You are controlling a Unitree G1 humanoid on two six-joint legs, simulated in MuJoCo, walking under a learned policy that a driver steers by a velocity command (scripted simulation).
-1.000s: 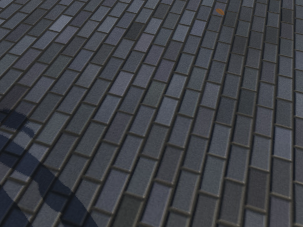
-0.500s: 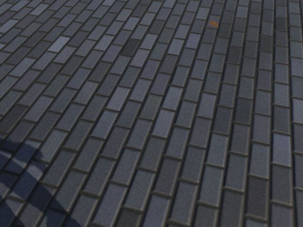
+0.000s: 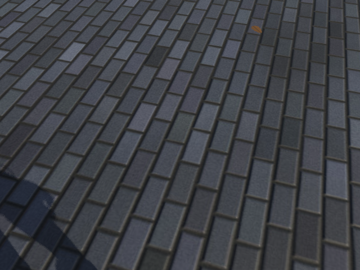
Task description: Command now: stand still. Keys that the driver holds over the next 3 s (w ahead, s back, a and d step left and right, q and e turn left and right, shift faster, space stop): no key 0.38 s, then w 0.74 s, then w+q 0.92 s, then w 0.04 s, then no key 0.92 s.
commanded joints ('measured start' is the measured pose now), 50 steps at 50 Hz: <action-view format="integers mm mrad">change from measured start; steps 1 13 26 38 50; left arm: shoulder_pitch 19 40 127 -77 -426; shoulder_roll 100 93 201 133 74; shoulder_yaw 20 8 43 31 -4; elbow -20 66 111 25 -103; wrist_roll -1 -4 -32 -34 -41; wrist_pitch -10 -9 -33 -116 -103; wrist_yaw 5 8 10 -25 -72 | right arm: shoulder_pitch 24 53 23 237 356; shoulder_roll -106 -85 -29 -61 -124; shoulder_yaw -18 -8 6 8 -3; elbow -10 41 4 15 15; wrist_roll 0 0 22 5 16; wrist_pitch -6 -3 -54 -125 -93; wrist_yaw -5 -8 15 64 25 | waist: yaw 0 2 52 -19 -57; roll -3 -2 -203 76 95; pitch -3 12 145 92 135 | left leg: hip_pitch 31 23 -268 240 230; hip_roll -4 -12 -38 203 179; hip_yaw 4 11 28 -333 -66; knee -57 -66 366 -350 -384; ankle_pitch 148 127 -218 -38 347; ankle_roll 15 18 94 220 221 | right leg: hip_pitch -55 -63 -144 -665 -485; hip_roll -47 -41 -310 -135 -74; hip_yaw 42 32 452 30 -70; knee -103 -118 -359 617 57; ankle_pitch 217 186 -571 90 338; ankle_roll -14 -12 -220 -66 -30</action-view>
